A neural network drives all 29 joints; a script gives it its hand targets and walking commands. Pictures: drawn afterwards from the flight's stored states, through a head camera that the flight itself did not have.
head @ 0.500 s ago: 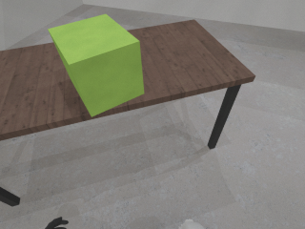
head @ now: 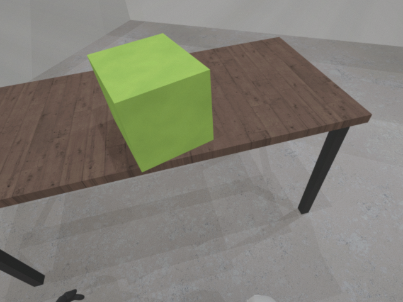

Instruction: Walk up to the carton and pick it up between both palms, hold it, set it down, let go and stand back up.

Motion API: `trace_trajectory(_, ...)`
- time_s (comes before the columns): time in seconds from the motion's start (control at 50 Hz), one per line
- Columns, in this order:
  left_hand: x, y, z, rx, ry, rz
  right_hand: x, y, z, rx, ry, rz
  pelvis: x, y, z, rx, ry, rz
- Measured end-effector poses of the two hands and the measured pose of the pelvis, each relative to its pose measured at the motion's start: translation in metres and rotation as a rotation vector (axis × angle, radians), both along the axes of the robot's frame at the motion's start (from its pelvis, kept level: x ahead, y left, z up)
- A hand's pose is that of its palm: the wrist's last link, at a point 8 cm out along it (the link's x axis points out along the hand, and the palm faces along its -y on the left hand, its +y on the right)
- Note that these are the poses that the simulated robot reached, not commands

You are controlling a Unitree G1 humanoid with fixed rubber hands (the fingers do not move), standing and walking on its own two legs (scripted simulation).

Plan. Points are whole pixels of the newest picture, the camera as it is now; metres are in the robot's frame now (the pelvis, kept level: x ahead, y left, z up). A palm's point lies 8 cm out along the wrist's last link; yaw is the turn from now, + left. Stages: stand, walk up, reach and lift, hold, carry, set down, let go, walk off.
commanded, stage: walk up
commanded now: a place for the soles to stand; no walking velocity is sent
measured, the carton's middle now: (152, 99) +0.68 +0.15 +0.06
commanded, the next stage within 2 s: none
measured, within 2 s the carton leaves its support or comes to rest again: neither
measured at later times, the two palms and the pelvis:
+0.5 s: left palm out of the picture +0.15 +0.32 -0.04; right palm out of the picture +0.14 -0.28 -0.12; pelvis +0.08 +0.01 +0.00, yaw +2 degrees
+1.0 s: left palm (69, 273) +0.25 +0.32 -0.09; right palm (362, 289) +0.19 -0.30 -0.09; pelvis +0.13 +0.02 -0.01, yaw +4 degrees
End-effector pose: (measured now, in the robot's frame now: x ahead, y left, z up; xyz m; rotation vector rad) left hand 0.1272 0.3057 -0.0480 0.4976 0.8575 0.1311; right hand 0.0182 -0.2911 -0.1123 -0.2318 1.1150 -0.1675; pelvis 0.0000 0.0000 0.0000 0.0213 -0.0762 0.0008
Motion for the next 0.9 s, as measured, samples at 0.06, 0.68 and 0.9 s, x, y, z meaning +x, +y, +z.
trace_trajectory(0.06, 0.008, -0.002, -0.006, -0.010, 0.003, -0.008, 0.006, -0.009, 0.007, -0.029, 0.014, -0.001, 0.007, -0.004, 0.000, 0.010, 0.012, 0.004)
trace_trajectory(0.68, 0.066, 0.067, -0.014, 0.001, 0.037, 0.082, 0.140, 0.050, -0.003, -0.041, -0.038, 0.085, 0.102, 0.054, -0.009, -0.019, -0.008, 0.066)
trace_trajectory(0.9, 0.110, 0.047, -0.037, -0.069, 0.043, 0.058, 0.159, 0.017, 0.030, -0.176, -0.020, 0.071, 0.125, 0.039, -0.005, 0.007, 0.036, 0.067)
